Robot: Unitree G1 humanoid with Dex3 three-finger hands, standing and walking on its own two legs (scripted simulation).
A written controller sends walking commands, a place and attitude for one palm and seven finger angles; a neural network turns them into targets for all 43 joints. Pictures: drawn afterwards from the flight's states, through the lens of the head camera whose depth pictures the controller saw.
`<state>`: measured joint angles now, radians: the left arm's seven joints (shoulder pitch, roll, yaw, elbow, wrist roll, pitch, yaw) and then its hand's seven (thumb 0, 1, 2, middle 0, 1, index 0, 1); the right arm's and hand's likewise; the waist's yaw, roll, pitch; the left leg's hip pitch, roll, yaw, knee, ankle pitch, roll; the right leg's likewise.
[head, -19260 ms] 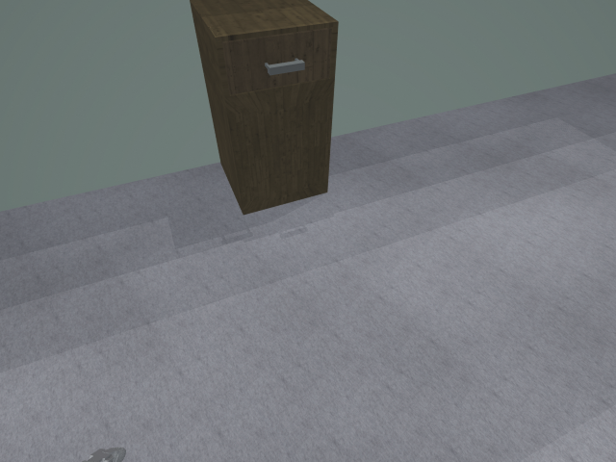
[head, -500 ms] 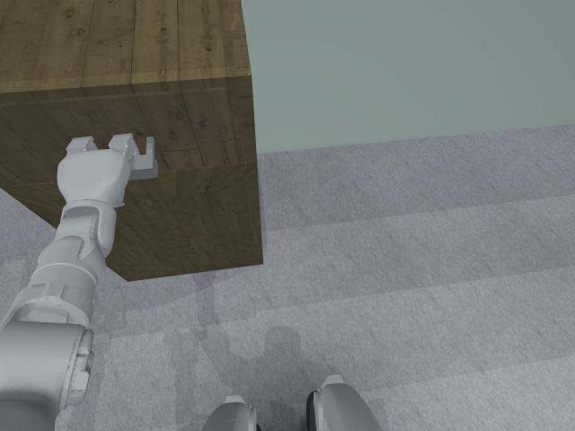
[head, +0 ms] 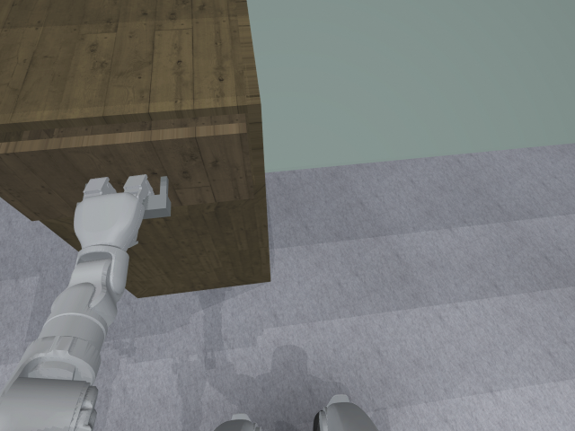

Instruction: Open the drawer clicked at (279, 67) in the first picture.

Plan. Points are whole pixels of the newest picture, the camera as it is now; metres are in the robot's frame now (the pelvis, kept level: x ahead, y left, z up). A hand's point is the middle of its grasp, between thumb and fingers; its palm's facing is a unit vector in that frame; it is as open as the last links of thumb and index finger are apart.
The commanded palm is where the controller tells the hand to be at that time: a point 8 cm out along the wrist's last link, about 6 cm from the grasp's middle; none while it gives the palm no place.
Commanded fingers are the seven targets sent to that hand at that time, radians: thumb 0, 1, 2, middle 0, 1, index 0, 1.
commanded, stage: pull the drawer open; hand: left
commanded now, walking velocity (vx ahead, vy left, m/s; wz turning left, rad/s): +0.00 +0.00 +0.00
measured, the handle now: (126, 197) +0.46 +0.26 -0.02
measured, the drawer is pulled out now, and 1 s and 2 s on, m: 0.03 0.17 0.27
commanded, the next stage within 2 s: none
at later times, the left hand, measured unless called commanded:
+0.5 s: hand (124, 270) +0.35 +0.24 -0.04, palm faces -0.05 -0.06 -1.00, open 6.0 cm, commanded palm +0.32 +0.23 +0.01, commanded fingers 0.00 0.90 0.90 -0.40 -1.35 -0.40 -1.35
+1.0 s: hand (120, 325) +0.27 +0.23 -0.04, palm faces -0.03 -0.07 -1.00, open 5.9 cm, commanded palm +0.24 +0.23 +0.01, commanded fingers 0.00 0.90 0.90 -0.40 -1.35 -0.40 -1.35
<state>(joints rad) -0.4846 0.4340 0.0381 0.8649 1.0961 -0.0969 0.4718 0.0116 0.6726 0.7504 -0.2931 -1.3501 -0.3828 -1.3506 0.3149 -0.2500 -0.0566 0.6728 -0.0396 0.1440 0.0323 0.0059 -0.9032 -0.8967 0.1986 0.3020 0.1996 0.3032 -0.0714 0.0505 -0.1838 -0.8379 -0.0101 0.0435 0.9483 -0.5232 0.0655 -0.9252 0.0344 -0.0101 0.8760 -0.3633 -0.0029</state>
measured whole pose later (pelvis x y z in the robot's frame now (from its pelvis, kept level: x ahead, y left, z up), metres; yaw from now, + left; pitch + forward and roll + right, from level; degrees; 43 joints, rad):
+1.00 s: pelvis +0.00 -0.01 +0.01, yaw +1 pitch +17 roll -1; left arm 0.09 0.34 -0.03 0.38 1.10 -0.03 0.53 0.02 0.66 0.78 -0.28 -1.35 -0.40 -1.35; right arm 0.21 -0.24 -0.05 0.60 -0.04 0.09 0.03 0.01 -0.90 -0.90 0.20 0.30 0.20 0.30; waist -0.01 0.04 -0.17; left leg -0.69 -0.01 0.04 0.92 -0.53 0.05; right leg -0.79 0.03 -0.01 0.88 -0.39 -0.02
